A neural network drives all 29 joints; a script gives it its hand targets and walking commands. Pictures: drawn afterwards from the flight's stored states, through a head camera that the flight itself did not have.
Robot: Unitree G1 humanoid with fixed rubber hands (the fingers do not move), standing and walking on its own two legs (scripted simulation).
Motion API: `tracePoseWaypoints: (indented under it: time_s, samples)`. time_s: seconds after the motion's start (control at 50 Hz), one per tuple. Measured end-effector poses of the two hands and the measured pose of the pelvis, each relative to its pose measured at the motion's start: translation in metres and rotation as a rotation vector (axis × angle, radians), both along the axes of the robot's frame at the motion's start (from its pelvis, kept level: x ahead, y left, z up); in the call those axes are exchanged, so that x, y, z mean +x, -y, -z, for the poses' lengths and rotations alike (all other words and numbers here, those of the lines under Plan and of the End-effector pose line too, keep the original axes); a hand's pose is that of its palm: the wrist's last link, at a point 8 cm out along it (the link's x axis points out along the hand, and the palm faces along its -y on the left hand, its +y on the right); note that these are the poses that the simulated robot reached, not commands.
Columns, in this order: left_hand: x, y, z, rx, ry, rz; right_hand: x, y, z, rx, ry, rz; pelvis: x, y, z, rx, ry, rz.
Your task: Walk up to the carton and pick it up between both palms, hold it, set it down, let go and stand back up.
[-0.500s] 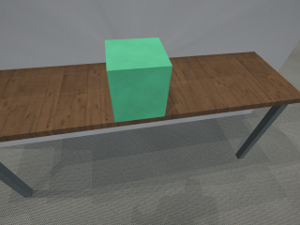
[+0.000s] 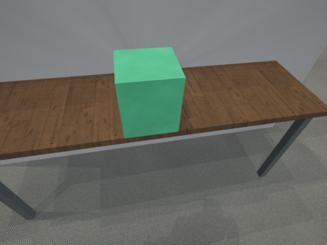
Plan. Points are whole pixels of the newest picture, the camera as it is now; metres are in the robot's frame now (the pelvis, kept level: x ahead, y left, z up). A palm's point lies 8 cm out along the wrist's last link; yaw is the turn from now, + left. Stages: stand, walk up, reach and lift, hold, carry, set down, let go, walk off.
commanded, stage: stand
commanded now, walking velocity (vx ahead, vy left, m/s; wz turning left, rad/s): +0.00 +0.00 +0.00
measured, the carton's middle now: (147, 93) +0.64 +0.06 +0.01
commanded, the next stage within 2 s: walk up in 0.92 s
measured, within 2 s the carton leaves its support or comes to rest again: neither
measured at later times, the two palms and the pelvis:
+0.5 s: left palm out of the picture -0.02 +0.20 -0.15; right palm out of the picture -0.03 -0.21 -0.14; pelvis +0.00 +0.00 +0.00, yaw +0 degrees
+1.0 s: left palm out of the picture -0.05 +0.19 -0.14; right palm out of the picture -0.06 -0.20 -0.14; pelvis -0.01 +0.00 +0.00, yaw +0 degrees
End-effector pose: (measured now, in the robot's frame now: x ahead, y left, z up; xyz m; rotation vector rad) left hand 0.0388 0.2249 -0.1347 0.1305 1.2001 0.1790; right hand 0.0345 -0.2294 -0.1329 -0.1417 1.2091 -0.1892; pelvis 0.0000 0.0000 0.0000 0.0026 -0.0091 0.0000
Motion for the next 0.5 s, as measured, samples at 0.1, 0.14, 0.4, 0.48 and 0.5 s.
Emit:
tracePoseWaypoints:
  time_s: [0.1,0.14,0.4,0.48,0.5]
  samples:
    - [-0.014,0.004,0.002,-0.006,-0.051,-0.008,-0.014,-0.002,0.003,0.006,-0.059,0.011,0.0,0.0,-0.002,0.0,0.005,0.0]
    - [-0.02,0.005,0.003,-0.01,-0.072,-0.013,-0.02,-0.003,0.004,0.011,-0.081,0.016,0.0,0.001,-0.002,0.0,0.009,-0.002]
    - [-0.056,0.023,0.01,-0.055,-0.191,-0.025,-0.056,-0.018,0.009,0.048,-0.198,0.04,-0.003,0.001,-0.004,-0.001,0.02,0.004]
    - [-0.062,0.026,0.011,-0.063,-0.207,-0.031,-0.062,-0.02,0.009,0.053,-0.214,0.043,-0.004,0.001,-0.005,0.001,0.02,0.004]
    - [-0.064,0.027,0.011,-0.064,-0.212,-0.032,-0.063,-0.02,0.009,0.052,-0.217,0.044,-0.004,0.001,-0.005,0.001,0.021,0.005]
